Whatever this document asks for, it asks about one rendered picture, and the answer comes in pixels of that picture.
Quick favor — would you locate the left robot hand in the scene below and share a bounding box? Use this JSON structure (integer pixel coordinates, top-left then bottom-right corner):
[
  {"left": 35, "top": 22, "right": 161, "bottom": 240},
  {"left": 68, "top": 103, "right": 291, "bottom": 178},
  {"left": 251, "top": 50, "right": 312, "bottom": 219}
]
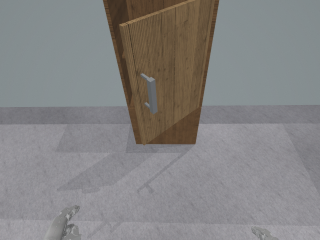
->
[{"left": 42, "top": 205, "right": 82, "bottom": 240}]

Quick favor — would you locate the handle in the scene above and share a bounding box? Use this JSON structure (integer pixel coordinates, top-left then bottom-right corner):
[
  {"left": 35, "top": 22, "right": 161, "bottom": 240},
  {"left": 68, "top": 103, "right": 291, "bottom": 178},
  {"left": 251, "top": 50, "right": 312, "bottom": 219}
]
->
[{"left": 140, "top": 73, "right": 158, "bottom": 114}]

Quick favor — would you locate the cupboard door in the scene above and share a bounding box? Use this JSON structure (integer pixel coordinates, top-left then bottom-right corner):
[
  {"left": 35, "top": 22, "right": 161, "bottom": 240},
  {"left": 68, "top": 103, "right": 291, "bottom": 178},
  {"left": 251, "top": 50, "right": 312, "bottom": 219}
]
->
[{"left": 119, "top": 0, "right": 215, "bottom": 145}]

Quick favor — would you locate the right robot hand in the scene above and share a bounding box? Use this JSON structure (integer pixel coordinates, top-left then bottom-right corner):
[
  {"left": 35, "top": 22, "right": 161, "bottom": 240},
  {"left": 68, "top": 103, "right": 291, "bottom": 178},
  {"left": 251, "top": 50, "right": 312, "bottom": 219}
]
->
[{"left": 251, "top": 226, "right": 278, "bottom": 240}]

